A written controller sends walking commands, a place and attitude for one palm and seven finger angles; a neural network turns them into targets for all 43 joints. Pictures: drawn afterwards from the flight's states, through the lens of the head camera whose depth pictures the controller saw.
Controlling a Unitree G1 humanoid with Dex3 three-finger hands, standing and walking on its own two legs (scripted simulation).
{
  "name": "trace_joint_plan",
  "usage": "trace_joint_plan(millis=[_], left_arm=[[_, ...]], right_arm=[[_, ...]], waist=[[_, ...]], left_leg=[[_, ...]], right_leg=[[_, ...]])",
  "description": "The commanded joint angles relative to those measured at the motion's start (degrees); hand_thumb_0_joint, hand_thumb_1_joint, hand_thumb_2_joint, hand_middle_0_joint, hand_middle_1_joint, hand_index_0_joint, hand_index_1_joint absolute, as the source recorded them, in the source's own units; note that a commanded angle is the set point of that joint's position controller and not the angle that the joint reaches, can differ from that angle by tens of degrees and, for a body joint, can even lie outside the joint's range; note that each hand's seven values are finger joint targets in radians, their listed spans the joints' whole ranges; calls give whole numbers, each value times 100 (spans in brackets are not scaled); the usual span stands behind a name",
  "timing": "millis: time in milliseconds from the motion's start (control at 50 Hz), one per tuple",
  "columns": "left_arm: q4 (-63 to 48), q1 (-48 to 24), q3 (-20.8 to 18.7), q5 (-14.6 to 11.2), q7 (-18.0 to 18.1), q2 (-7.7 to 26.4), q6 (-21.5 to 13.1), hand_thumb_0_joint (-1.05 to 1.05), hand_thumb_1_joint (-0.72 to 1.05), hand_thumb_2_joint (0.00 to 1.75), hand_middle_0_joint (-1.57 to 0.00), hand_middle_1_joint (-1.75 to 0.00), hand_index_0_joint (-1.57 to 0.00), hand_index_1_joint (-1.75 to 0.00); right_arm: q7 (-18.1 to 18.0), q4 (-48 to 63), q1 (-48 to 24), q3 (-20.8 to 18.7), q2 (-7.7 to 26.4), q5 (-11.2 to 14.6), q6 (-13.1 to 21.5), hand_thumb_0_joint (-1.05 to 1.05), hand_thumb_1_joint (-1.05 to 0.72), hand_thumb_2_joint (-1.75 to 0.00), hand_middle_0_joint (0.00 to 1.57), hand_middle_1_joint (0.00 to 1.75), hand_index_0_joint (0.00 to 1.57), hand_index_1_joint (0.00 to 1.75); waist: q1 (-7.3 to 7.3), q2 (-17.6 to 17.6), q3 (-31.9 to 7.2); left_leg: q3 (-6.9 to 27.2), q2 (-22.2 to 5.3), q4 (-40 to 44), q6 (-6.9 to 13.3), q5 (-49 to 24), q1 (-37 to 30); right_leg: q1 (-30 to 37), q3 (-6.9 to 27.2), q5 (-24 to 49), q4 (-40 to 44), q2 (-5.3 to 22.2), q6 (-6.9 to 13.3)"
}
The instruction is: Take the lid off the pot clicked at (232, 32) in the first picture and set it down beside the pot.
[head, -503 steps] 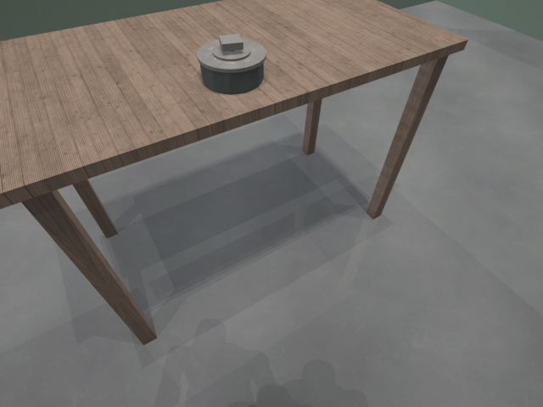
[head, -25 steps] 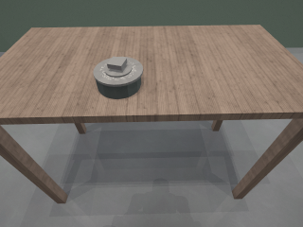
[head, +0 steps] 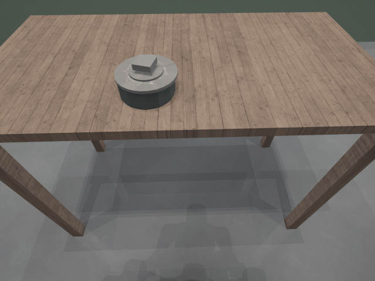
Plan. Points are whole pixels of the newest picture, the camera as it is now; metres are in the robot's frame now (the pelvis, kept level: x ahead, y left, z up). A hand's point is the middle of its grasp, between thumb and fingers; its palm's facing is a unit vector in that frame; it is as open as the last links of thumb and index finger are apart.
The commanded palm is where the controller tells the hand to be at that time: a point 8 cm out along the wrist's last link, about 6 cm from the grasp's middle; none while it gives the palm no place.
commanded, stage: look again from close up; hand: left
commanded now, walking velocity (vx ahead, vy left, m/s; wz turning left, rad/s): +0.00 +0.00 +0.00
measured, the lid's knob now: (144, 63) +0.56 +0.14 +0.16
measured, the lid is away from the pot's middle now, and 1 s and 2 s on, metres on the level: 0.00 0.00 0.00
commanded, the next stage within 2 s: shuffle to correct the standing spot in 0.16 s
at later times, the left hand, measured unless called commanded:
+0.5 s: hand out of the picture +0.05 +0.17 -0.17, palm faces +0.03 -0.98 -0.22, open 7.3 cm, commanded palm none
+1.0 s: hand (139, 237) +0.25 +0.15 -0.15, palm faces +0.08 -0.96 -0.28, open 7.3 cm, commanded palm none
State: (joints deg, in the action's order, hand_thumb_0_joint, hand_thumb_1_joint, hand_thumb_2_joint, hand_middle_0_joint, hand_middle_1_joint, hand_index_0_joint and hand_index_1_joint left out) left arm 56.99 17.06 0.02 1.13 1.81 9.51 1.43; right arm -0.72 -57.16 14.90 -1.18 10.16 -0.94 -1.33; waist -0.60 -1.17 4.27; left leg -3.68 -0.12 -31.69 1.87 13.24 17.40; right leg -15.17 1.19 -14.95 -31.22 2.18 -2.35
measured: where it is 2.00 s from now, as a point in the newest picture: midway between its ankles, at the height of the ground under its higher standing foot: outside the picture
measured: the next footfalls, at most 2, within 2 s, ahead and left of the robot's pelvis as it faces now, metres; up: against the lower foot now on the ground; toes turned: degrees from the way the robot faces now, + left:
right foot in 0.88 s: +0.21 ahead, -0.13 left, +0.00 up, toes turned +9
left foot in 1.36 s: +0.12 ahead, +0.10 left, +0.00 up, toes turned +6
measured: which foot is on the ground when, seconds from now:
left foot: down 0.00-0.88, up 0.90-1.00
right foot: down 0.00-0.66, up 0.68-0.86, down 0.88-1.00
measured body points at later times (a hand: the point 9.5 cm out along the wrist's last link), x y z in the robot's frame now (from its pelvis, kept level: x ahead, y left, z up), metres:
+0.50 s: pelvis +0.04 -0.01 +0.00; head +0.06 -0.02 +0.45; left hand +0.05 +0.23 -0.15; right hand +0.05 -0.24 -0.16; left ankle +0.04 +0.10 -0.73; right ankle +0.02 -0.15 -0.73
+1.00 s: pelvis +0.14 -0.05 +0.00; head +0.21 -0.08 +0.44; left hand +0.24 +0.20 -0.13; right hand +0.14 -0.28 -0.18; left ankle +0.05 +0.09 -0.66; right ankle +0.16 -0.15 -0.73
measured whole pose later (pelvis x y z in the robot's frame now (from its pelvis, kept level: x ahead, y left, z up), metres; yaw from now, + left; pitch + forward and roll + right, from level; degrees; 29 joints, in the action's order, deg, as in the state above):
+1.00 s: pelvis +0.14 -0.05 +0.00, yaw +5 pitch +1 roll +3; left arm 51.5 4.7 -1.9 1.0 2.5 8.4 -1.0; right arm -2.7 -58.9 14.8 -3.7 10.9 -0.4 -2.8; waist -1.8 -2.3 9.0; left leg 0.8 1.8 -60.7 -2.2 34.0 22.4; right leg -19.7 -3.1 -17.1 -35.8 3.7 1.6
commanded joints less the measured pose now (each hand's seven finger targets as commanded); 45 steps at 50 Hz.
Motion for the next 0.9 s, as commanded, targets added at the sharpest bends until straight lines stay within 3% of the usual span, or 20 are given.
trace_joint_plan(millis=[0, 240, 320, 380, 520, 560, 580, 600, 620, 640, 660, 680, 720, 740, 780, 800, 820, 840, 860, 880], left_arm=[[-274, 166, -184, -7, 51, 709, -169, 0, 90, 90, -20, -30, -20, -30], [-176, 126, -188, -6, 55, 639, -165, 0, 90, 90, -20, -30, -20, -30], [-206, 104, -219, 16, 4, 707, -141, 0, 90, 90, -20, -30, -20, -30], [-255, 134, -254, 24, -40, 718, -120, 0, 90, 90, -20, -30, -20, -30], [-290, 295, -371, 2, -65, 867, -186, 0, 90, 90, -20, -30, -20, -30], [-248, 295, -397, 0, -61, 859, -220, 0, 90, 90, -20, -30, -20, -30], [-245, 257, -393, -8, -67, 814, -232, 0, 90, 90, -20, -30, -20, -30], [-265, 162, -378, -17, -80, 731, -237, 0, 90, 90, -20, -30, -20, -30], [-354, 7, -354, -40, -102, 626, -239, 0, 90, 90, -20, -30, -20, -30], [-482, -350, -298, -39, -103, 490, -283, 0, 90, 90, -20, -30, -20, -30], [-621, -800, -284, -11, -72, 525, -318, 0, 90, 90, -20, -30, -20, -30], [-654, -967, -311, -20, -43, 504, -327, 0, 90, 90, -20, -30, -20, -30], [-668, -1021, -291, -70, -40, 350, -288, 0, 90, 90, -20, -30, -20, -30], [-610, -884, -289, -115, -44, 289, -260, 0, 90, 90, -20, -30, -20, -30], [-465, -456, -312, -115, -54, 342, -199, 0, 90, 90, -20, -30, -20, -30], [-395, -153, -345, -106, -48, 433, -203, 0, 90, 90, -20, -30, -20, -30], [-338, 186, -394, -95, -35, 628, -241, 0, 90, 90, -20, -30, -20, -30], [-277, 416, -475, -47, 9, 944, -274, 0, 90, 90, -20, -30, -20, -30], [-256, 536, -566, 8, 68, 1296, -298, 0, 90, 90, -20, -30, -20, -30], [-264, 537, -538, -25, 82, 1325, -306, 0, 90, 90, -20, -30, -20, -30]], right_arm=[[-34, 235, 162, -128, 588, 13, 134, 0, -90, -90, 20, 30, 20, 30], [-47, 123, 114, -138, 552, 18, 132, 0, -90, -90, 20, 30, 20, 30], [-32, 135, 179, -167, 596, -29, 98, 0, -90, -90, 20, 30, 20, 30], [-24, 157, 187, -170, 626, -57, 68, 0, -90, -90, 20, 30, 20, 30], [-16, 272, 356, -136, 413, -29, 202, 0, -90, -90, 20, 30, 20, 30], [-14, 232, 460, -123, 374, -22, 272, 0, -90, -90, 20, 30, 20, 30], [-17, 185, 581, -121, 409, -19, 308, 0, -90, -90, 20, 30, 20, 30], [-32, 86, 799, -139, 509, -30, 338, 0, -90, -90, 20, 30, 20, 30], [-56, -28, 1166, -221, 767, -60, 352, 0, -90, -90, 20, 30, 20, 30], [-118, -213, 1710, -310, 1040, -117, 359, 0, -90, -90, 20, 30, 20, 30], [-182, -353, 2064, -299, 1016, -139, 351, 0, -90, -90, 20, 30, 20, 30], [-235, -362, 2033, -227, 888, -133, 346, 0, -90, -90, 20, 30, 20, 30], [-293, -193, 1469, -167, 739, -114, 341, 0, -90, -90, 20, 30, 20, 30], [-311, -109, 1036, -136, 733, -92, 331, 0, -90, -90, 20, 30, 20, 30], [-296, 3, 559, -120, 745, -23, 304, 0, -90, -90, 20, 30, 20, 30], [-285, 35, 473, -158, 804, 15, 288, 0, -90, -90, 20, 30, 20, 30], [-270, 100, 445, -206, 816, 43, 264, 0, -90, -90, 20, 30, 20, 30], [-235, 107, 543, -270, 767, 76, 223, 0, -90, -90, 20, 30, 20, 30], [-212, 162, 756, -309, 569, 93, 175, 0, -90, -90, 20, 30, 20, 30], [-250, 176, 794, -351, 529, 111, 85, 0, -90, -90, 20, 30, 20, 30]], waist=[[3, -54, -190], [21, 47, -133], [-2, 69, -77], [22, -14, 230], [65, 651, 13], [-12, 704, -10], [-75, 448, -81], [-170, 0, -184], [-313, -818, -307], [-567, -1480, -151], [-689, -1410, 41], [-619, -963, 75], [-387, -603, 148], [-209, -754, -33], [54, -888, -257], [194, -848, -355], [356, -463, -507], [396, 229, -871], [366, 1327, -1271], [354, 1438, -1491]], left_leg=[[777, -583, 927, 50, 462, -280], [757, -583, 963, 32, 426, -332], [873, -564, 1068, 70, 1603, -224], [954, -545, 1040, 108, 2048, 124], [375, -159, -79, 56, 1124, 566], [164, -138, -273, 22, 509, 329], [224, -225, -109, 55, 70, -27], [579, -475, 209, 182, -572, -535], [1482, -1019, 552, 496, -1282, -1350], [2581, -1684, 924, 969, -2711, -2243], [2952, -1977, 920, 1251, -4248, -2640], [2662, -2002, 732, 1259, -5265, -2499], [1953, -1723, 641, 995, -5448, -1966], [1570, -1532, 665, 761, -5259, -1707], [1018, -1179, 632, 376, -4947, -1096], [929, -1072, 430, 252, -4722, -932], [912, -928, 10, 71, -4206, -781], [568, -509, -726, -140, -2852, -245], [118, 167, -1935, -371, 409, 487], [414, 256, -2776, -415, 2717, 629]], right_leg=[[-228, 230, -20, 560, 240, 344], [-192, 247, 7, 663, 265, 326], [-348, 203, -1356, 773, 212, 349], [-481, 187, -1804, 806, 222, 381], [272, 577, -1419, 858, 700, 710], [341, 555, -753, 648, 800, 764], [241, 334, -298, 337, 697, 703], [-7, -79, 72, -206, 431, 555], [-749, -593, 80, -1149, 24, 352], [-1953, -821, -1080, -2198, -241, 212], [-2756, -388, -2017, -2953, -150, 242], [-2844, -110, -2013, -3199, 13, 273], [-2327, -6, -1771, -2516, 202, 269], [-1759, 22, -1421, -1900, 275, 246], [-511, -346, -321, -842, 42, 239], [-58, -424, 439, -352, -29, 254], [468, -361, 1408, 258, 40, 314], [1187, 249, 3664, 83, 622, 595], [1885, 1458, 6321, 113, 1833, 1279], [1912, 1605, 7125, 232, 2431, 1812]])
